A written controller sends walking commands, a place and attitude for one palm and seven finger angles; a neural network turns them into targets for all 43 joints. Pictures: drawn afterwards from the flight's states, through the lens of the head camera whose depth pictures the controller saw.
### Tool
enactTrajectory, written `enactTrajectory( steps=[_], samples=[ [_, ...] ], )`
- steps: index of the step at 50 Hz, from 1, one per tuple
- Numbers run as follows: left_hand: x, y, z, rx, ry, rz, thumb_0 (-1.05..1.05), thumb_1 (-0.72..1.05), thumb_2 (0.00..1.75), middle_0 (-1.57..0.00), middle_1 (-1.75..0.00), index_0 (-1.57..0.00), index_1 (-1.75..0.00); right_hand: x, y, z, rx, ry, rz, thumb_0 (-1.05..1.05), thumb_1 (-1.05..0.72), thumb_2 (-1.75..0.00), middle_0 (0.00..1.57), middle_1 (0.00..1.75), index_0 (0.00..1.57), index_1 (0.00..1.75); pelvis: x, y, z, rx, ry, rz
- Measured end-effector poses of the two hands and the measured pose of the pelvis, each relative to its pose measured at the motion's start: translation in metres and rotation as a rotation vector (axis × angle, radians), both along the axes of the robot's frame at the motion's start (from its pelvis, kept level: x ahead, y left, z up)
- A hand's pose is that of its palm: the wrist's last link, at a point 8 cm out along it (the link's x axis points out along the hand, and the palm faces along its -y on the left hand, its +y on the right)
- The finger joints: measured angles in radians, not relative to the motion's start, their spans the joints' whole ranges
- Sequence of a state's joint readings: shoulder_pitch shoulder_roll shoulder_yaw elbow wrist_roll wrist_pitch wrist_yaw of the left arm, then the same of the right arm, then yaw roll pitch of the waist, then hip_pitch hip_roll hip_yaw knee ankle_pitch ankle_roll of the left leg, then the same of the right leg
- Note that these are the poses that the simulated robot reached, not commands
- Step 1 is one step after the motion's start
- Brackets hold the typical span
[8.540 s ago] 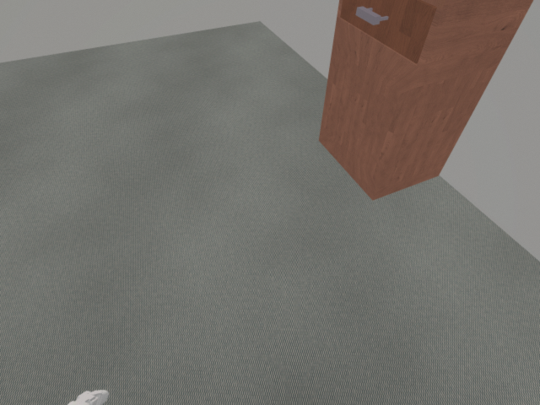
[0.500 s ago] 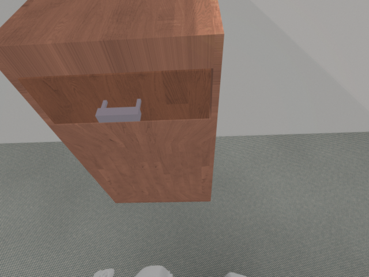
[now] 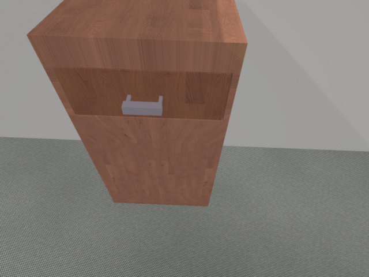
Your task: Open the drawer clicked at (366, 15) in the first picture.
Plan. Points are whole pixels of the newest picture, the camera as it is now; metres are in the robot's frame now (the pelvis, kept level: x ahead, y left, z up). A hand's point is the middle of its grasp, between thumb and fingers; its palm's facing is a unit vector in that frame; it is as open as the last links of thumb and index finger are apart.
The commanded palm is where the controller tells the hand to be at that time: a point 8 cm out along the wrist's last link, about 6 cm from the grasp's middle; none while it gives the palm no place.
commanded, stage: come to a stop and stand still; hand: left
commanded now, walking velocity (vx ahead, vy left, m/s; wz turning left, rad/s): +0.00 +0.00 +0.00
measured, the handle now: (143, 103) +0.57 +0.17 +0.03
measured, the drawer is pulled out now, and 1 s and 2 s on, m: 0.00 0.00 0.00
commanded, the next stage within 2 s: look again from close up in 0.52 s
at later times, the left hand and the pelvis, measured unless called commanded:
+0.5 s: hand out of the picture -0.03 +0.15 -0.17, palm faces +0.03 -0.98 -0.18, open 7.3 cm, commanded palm none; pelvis -0.03 -0.02 +0.01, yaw +0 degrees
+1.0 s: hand out of the picture +0.00 +0.19 -0.18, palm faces +0.03 -0.98 -0.20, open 7.3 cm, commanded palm none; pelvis -0.02 +0.02 +0.00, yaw +0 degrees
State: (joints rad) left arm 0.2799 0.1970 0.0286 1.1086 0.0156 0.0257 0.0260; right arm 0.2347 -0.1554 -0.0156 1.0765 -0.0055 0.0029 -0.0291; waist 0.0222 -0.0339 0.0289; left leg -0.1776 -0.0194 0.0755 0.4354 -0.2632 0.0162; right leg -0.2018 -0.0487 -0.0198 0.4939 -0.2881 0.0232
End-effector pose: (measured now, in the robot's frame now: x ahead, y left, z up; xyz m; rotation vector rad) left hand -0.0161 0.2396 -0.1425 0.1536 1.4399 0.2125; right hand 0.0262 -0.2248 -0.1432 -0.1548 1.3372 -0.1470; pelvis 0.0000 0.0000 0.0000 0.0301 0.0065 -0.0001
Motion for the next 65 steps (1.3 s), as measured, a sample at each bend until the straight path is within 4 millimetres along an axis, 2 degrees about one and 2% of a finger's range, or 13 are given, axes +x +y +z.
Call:
enactTrajectory(
  steps=[5, 12, 20, 27, 32, 36, 41, 51, 65],
  samples=[
    [-0.016, -0.016, 0.007, -0.013, 0.037, -0.019, 0.01, 0.91, 0.9, -0.2, -0.3, -0.2, -0.3, -0.021, -0.001, -0.005, 0.025, 0.031, -0.029, 0.01, -0.92, -0.9, 0.2, 0.3, 0.2, 0.3, -0.009, -0.001, 0.004, -0.02, -0.017, -0.001],
    [-0.014, -0.036, 0.004, -0.047, -0.004, -0.027, 0.01, 0.91, 0.9, -0.2, -0.3, -0.2, -0.3, -0.053, 0.002, -0.005, 0.046, 0.082, -0.033, 0.0, -0.92, -0.9, 0.2, 0.3, 0.2, 0.3, -0.019, -0.009, 0.006, -0.02, -0.031, -0.001],
    [-0.018, -0.041, 0.002, -0.05, -0.016, -0.029, 0.02, 0.93, 0.9, -0.2, -0.3, -0.2, -0.3, -0.081, 0.004, -0.002, 0.054, 0.129, -0.053, 0.0, -0.91, -0.9, 0.2, 0.3, 0.19, 0.3, -0.024, -0.015, 0.006, -0.023, -0.03, 0.0],
    [-0.023, -0.044, 0.001, -0.056, -0.012, -0.022, 0.01, 0.92, 0.9, -0.2, -0.3, -0.2, -0.3, -0.092, 0.005, -0.002, 0.054, 0.151, -0.06, 0.0, -0.91, -0.9, 0.2, 0.3, 0.19, 0.3, -0.025, -0.015, 0.006, -0.024, -0.025, 0.002],
    [-0.025, -0.046, 0.0, -0.059, -0.009, -0.025, 0.01, 0.92, 0.9, -0.2, -0.3, -0.2, -0.3, -0.089, 0.007, -0.003, 0.056, 0.143, -0.055, 0.0, -0.91, -0.9, 0.2, 0.3, 0.19, 0.3, -0.025, -0.014, 0.005, -0.031, -0.021, 0.001],
    [-0.026, -0.041, -0.004, -0.059, -0.029, -0.046, 0.01, 0.91, 0.9, -0.2, -0.3, -0.2, -0.3, -0.074, 0.008, -0.008, 0.054, 0.091, -0.035, 0.0, -0.91, -0.9, 0.2, 0.3, 0.19, 0.3, -0.027, -0.007, -0.001, -0.052, -0.016, 0.007],
    [-0.014, -0.024, -0.005, -0.049, -0.057, -0.045, 0.01, 0.91, 0.9, -0.2, -0.3, -0.2, -0.3, -0.055, 0.014, -0.008, 0.038, 0.027, -0.004, 0.01, -0.92, -0.9, 0.2, 0.3, 0.19, 0.3, -0.023, 0.003, -0.004, -0.044, -0.022, 0.012],
    [0.006, 0.0, -0.001, -0.025, -0.099, -0.047, 0.01, 0.91, 0.9, -0.2, -0.3, -0.2, -0.3, -0.035, 0.019, -0.003, 0.015, -0.002, 0.023, 0.02, -0.93, -0.9, 0.2, 0.3, 0.2, 0.3, -0.016, 0.016, -0.002, -0.031, -0.029, 0.005],
    [0.005, -0.005, -0.005, -0.052, -0.049, -0.047, 0.0, 0.91, 0.9, -0.2, -0.3, -0.2, -0.3, -0.029, 0.021, -0.002, 0.01, 0.023, 0.015, 0.01, -0.92, -0.9, 0.2, 0.3, 0.2, 0.3, -0.006, 0.017, -0.001, -0.024, -0.025, -0.002]
  ],
)
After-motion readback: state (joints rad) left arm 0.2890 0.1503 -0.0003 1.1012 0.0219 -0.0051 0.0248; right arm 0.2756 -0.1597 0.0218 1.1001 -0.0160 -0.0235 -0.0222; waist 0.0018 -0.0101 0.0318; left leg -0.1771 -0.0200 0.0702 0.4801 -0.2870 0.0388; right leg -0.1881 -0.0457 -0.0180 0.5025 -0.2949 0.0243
